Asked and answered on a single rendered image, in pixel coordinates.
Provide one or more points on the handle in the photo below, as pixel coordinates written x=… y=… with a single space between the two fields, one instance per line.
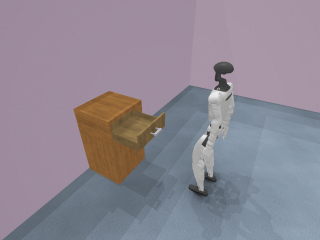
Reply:
x=157 y=132

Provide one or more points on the robot left shin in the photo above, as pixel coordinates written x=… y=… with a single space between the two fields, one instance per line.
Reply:
x=199 y=175

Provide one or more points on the left robot hand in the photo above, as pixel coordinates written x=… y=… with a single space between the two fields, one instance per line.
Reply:
x=208 y=153

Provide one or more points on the robot right forearm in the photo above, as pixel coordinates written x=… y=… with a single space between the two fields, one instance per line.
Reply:
x=225 y=123

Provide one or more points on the right robot foot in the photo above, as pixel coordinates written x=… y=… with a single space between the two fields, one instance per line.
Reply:
x=213 y=178

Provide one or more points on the right robot hand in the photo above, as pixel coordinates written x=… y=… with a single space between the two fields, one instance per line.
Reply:
x=225 y=130

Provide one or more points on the left robot upper arm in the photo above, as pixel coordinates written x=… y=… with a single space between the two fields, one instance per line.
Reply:
x=214 y=100

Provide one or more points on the drawer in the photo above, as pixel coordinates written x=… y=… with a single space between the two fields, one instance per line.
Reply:
x=134 y=129

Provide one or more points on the robot left forearm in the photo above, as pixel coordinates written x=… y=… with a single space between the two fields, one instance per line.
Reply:
x=214 y=130

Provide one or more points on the right robot upper arm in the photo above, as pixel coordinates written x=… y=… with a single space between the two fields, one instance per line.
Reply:
x=231 y=104

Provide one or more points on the cabinet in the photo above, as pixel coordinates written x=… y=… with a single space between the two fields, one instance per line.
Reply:
x=94 y=119

